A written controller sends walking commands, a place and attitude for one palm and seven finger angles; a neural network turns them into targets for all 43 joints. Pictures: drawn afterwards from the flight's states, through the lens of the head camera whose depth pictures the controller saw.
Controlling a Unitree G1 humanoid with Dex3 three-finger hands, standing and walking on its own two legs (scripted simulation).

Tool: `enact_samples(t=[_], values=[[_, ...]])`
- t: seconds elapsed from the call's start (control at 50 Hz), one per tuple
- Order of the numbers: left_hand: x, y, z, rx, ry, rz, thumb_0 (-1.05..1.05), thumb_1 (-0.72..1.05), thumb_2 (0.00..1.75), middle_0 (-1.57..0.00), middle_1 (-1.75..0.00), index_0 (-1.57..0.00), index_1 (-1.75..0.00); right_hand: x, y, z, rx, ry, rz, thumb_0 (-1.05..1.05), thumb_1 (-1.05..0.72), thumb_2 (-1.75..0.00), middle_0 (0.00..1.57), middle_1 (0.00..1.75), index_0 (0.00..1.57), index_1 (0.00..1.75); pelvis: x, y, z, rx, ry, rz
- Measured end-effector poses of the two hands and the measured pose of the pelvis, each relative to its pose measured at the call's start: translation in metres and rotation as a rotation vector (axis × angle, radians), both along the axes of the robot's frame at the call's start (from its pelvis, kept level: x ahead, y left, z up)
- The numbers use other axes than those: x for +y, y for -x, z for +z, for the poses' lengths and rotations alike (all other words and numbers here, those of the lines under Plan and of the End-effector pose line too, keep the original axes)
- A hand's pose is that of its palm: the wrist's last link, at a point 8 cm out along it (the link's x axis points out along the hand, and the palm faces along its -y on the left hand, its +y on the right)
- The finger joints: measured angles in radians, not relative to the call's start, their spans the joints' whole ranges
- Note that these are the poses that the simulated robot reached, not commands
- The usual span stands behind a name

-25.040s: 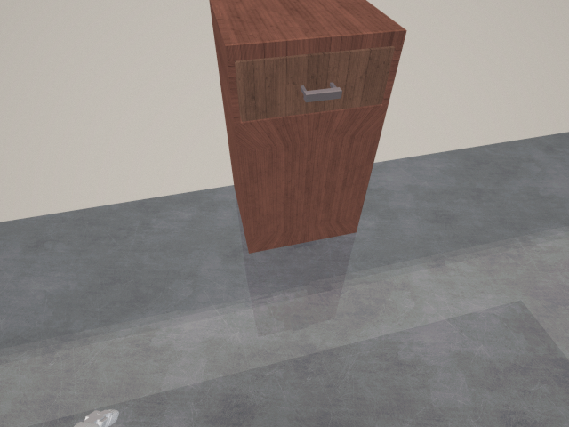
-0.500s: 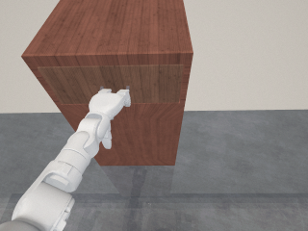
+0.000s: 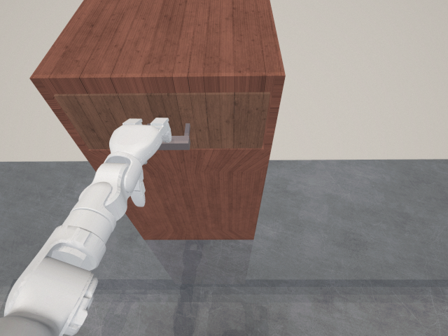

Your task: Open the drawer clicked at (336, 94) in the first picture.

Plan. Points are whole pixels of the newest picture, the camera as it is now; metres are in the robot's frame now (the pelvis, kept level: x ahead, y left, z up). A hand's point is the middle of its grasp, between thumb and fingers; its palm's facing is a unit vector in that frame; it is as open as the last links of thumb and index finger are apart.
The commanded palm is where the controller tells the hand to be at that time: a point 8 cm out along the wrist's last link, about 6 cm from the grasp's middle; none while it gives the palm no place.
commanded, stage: lower the fingers behind the handle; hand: left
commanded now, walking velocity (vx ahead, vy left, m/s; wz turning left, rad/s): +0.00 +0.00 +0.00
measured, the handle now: (167, 135) +0.54 +0.15 +0.00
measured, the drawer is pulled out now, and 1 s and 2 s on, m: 0.00 0.00 0.00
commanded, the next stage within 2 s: lift the fingers back up to retry in 1.42 s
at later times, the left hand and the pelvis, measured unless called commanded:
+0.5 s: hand (158, 155) +0.46 +0.16 +0.02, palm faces -0.08 -0.01 -1.00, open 14.0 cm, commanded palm +0.43 +0.16 +0.06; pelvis +0.00 +0.00 -0.01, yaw -3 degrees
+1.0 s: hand (159, 158) +0.46 +0.15 +0.01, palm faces +0.00 +0.02 -1.00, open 14.2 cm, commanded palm +0.42 +0.16 +0.03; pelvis -0.01 +0.00 -0.01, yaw -3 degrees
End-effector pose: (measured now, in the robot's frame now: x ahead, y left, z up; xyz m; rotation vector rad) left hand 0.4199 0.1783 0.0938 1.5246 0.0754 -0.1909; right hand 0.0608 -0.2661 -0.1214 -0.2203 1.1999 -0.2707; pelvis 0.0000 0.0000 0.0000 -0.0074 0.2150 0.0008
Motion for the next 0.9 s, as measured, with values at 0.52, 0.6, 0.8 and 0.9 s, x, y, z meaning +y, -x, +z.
enact_samples(t=[0.52,0.6,0.8,0.9], values=[[-0.020,-0.024,-0.019,-0.100,-0.029,0.064,0.00,-0.49,0.30,-0.29,-1.19,-0.29,-1.18,0.014,0.040,-0.012,0.061,-0.073,-0.090,0.01,-0.90,-0.90,0.20,0.30,0.21,0.30,0.002,0.000,-0.007,0.060,-0.002,-0.050],[-0.018,-0.019,-0.024,-0.143,-0.022,0.036,0.00,-0.49,0.30,-0.26,-1.19,-0.26,-1.17,0.003,0.040,-0.010,0.061,-0.050,-0.079,0.01,-0.90,-0.90,0.20,0.30,0.20,0.30,0.001,0.001,-0.009,0.070,-0.002,-0.050],[-0.023,-0.014,-0.030,-0.209,-0.039,0.076,0.00,-0.49,0.30,-0.25,-1.18,-0.24,-1.20,-0.005,0.022,-0.012,0.024,-0.050,-0.055,0.01,-0.90,-0.90,0.20,0.30,0.20,0.30,-0.001,0.005,-0.013,0.091,-0.003,-0.046],[-0.026,-0.016,-0.028,-0.194,-0.063,0.103,0.00,-0.49,0.30,-0.26,-1.18,-0.23,-1.23,0.001,0.015,-0.013,-0.003,-0.064,-0.046,0.01,-0.90,-0.90,0.20,0.30,0.20,0.30,-0.002,0.009,-0.013,0.089,-0.005,-0.045]])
